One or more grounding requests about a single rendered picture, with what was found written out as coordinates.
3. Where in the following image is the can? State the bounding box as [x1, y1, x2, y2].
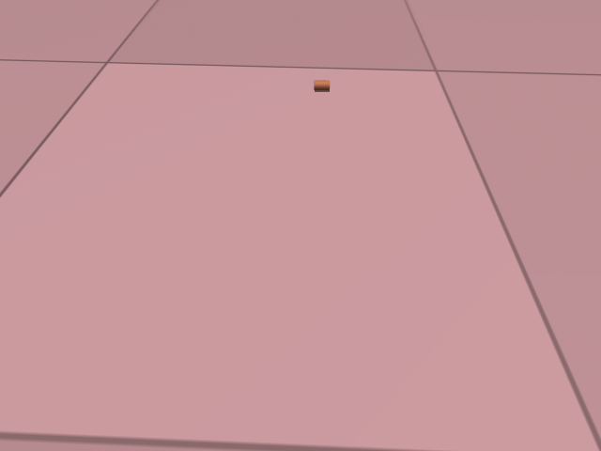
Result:
[315, 80, 330, 90]

